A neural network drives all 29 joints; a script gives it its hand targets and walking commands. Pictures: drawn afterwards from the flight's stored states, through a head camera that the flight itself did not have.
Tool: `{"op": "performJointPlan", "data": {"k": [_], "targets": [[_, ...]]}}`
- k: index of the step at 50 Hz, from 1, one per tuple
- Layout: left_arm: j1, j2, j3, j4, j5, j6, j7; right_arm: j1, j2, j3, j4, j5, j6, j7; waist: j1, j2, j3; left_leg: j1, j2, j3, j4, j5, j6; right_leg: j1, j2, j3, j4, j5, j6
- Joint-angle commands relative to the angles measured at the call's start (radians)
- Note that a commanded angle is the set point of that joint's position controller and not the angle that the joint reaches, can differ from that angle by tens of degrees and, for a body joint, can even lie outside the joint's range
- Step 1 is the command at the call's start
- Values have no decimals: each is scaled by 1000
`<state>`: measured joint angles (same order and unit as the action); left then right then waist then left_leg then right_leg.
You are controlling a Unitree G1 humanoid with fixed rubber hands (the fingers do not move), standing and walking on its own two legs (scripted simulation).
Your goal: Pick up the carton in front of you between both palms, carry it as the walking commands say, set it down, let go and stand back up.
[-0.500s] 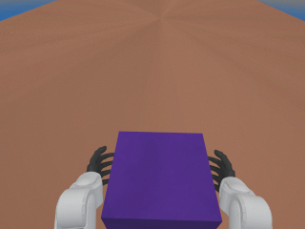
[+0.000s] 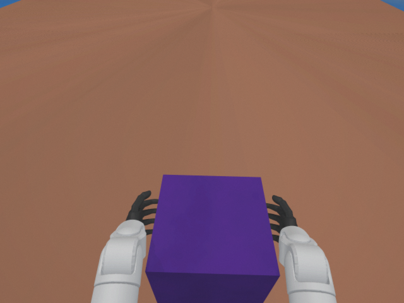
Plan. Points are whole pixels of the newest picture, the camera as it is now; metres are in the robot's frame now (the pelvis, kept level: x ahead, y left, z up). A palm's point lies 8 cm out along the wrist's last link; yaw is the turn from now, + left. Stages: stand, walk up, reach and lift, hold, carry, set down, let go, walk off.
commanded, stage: carry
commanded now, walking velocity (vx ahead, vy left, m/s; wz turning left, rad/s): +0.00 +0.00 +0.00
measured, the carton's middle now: (209, 247) +0.28 +0.00 -0.04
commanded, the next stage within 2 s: hold in 0.18 s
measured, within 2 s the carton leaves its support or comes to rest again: neither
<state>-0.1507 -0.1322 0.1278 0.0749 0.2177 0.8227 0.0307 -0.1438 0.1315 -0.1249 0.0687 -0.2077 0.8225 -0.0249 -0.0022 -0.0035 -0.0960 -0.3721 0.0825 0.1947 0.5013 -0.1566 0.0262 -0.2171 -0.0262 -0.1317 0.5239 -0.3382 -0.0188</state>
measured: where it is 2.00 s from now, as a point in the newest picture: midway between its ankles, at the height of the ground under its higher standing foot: outside the picture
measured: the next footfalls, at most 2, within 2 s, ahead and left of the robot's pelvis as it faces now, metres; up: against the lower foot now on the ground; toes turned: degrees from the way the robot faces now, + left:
none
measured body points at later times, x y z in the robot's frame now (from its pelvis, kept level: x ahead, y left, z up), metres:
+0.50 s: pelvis +0.00 +0.01 +0.01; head -0.03 +0.02 +0.46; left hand +0.30 +0.13 +0.03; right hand +0.28 -0.17 +0.04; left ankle +0.07 +0.13 -0.73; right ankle -0.04 -0.11 -0.73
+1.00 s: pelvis -0.01 +0.03 +0.01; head -0.04 +0.05 +0.46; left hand +0.31 +0.15 +0.04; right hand +0.28 -0.15 +0.04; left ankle +0.06 +0.13 -0.73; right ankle -0.04 -0.10 -0.73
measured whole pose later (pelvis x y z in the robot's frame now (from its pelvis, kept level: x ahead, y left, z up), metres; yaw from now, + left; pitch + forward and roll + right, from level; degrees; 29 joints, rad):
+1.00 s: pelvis -0.01 +0.03 +0.01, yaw -6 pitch -7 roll +0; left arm -0.31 -0.16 0.26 0.28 0.31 0.71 0.01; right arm -0.32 0.17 -0.29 0.34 -0.30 0.66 0.03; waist 0.00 -0.05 0.05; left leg -0.15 -0.02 0.01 0.40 -0.12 0.02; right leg -0.04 0.01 0.10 0.44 -0.27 0.00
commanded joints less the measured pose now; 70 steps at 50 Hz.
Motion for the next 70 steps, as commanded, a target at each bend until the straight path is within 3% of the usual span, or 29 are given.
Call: {"op": "performJointPlan", "data": {"k": [1, 5, 9, 10, 11, 12, 13, 14, 16, 23, 34, 45, 50, 55, 59, 62, 67, 70], "targets": [[-441, -718, -457, -10, -194, -118, -178, -446, 720, 446, -5, 182, -118, 171, 0, 9, -200, 181, 95, -129, -51, 110, -2, -44, -117, 108, -108, 149, -18], [-496, -778, -473, 44, -197, -192, -202, -500, 781, 466, 51, 185, -192, 195, -2, 10, -222, 190, 95, -130, -46, 131, -1, -29, -115, 106, -99, 164, -17], [-506, -848, -519, 32, -217, -198, -220, -508, 856, 511, 41, 206, -198, 212, -2, 11, -248, 199, 98, -129, -34, 171, 1, -13, -115, 104, -84, 200, -16], [-400, -871, -504, -7, -221, -189, -221, -430, 896, 497, 41, 208, -205, 219, 14, -92, -156, 536, -171, -267, -28, 349, 10, -90, 59, 261, -155, 444, -21], [-408, -842, -523, -64, -223, -189, -220, -416, 878, 508, -5, 197, -213, 209, -6, -68, -217, 577, -151, -289, -37, 428, 4, -50, 71, 268, -141, 514, -24], [-410, -824, -543, -80, -220, -178, -216, -387, 864, 482, 7, 186, -208, 196, -19, -65, -219, 607, -151, -288, -40, 461, -5, -34, 66, 272, -182, 457, -27], [-413, -828, -541, -81, -219, -168, -216, -399, 852, 483, 7, 175, -199, 193, -7, -54, -187, 582, -158, -282, -65, 420, -10, -16, 72, 264, -183, 486, -11], [-430, -835, -546, -68, -223, -157, -216, -395, 845, 462, 22, 168, -188, 192, -21, -17, -185, 533, -159, -280, -87, 371, -15, 59, 86, 257, -179, 475, -4], [-435, -824, -533, -39, -217, -150, -215, -405, 849, 445, 46, 169, -179, 190, -18, -29, -142, 523, -164, -275, -101, 300, -16, 56, 84, 260, -207, 382, -1], [-461, -879, -487, 23, -183, -141, -218, -519, 884, 466, 78, 198, -171, 232, 24, -11, -85, 546, -173, -267, -111, 207, -12, -16, 85, 253, -218, 278, 7], [-533, -918, -480, 72, -192, -137, -249, -553, 925, 417, 144, 173, -175, 246, -5, -15, -68, 591, -155, -266, -120, 114, -20, -94, 84, 248, -247, 125, -19], [-586, -956, -468, 114, -192, -137, -269, -613, 949, 396, 179, 167, -183, 268, -4, 4, -79, 595, -140, -276, -138, 42, -28, -112, 92, 242, -247, 59, -31], [-697, -979, -366, 247, -152, -160, -271, -745, 924, 299, 309, 116, -220, 293, 7, 11, -37, 556, -131, -289, -133, -112, -31, -175, 93, 236, -209, -47, -38], [-824, -930, -164, 439, -49, -222, -249, -882, 847, 95, 504, -15, -299, 286, 11, 13, 5, 468, -127, -303, -95, -190, -31, -240, 105, 226, -121, -81, -41], [-830, -798, 0, 516, 50, -297, -205, -881, 721, -71, 590, -124, -372, 247, 10, 12, 27, 347, -137, -289, -21, -115, -29, -338, 117, 215, -47, -45, -38], [-800, -711, 62, 541, 97, -385, -185, -854, 646, -117, 611, -157, -448, 226, 11, 3, -37, 255, -153, -268, 61, 30, -32, -419, 124, 209, 13, 23, -25], [-826, -742, -23, 529, 82, -570, -175, -861, 694, -22, 605, -100, -614, 222, 7, 2, -262, 167, -174, -268, 222, 254, -39, -568, 152, 190, 135, 139, 3], [-872, -801, -132, 521, 34, -660, -170, -913, 745, 109, 582, -28, -696, 218, 9, 0, -490, 149, -181, -276, 337, 393, -35, -660, 165, 190, 228, 231, 23]]}}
